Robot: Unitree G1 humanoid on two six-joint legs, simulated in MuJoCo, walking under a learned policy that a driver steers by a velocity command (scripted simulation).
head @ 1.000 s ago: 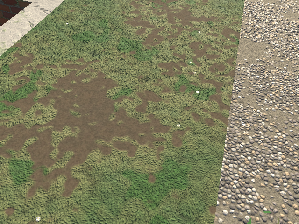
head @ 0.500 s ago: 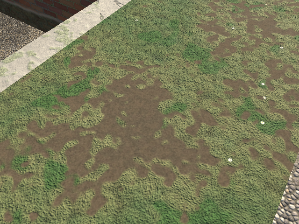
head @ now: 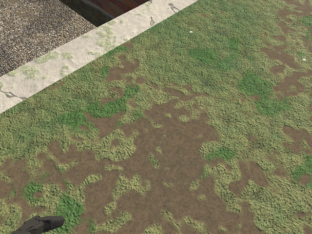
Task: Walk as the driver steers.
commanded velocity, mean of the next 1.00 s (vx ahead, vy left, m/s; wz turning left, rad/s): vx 0.21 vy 0.00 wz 0.58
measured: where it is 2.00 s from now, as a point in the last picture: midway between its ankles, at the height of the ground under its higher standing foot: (106, 218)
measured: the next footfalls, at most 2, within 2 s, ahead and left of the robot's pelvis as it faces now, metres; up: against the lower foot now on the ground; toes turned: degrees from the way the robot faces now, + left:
right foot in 0.16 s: +0.28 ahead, -0.15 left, +0.00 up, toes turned +10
left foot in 0.64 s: +0.34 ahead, +0.13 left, +0.00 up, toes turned +24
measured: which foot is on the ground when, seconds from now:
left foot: down 0.00-0.16, up 0.18-0.62, down 0.64-1.00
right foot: up 0.00-0.14, down 0.16-0.64, up 0.66-1.00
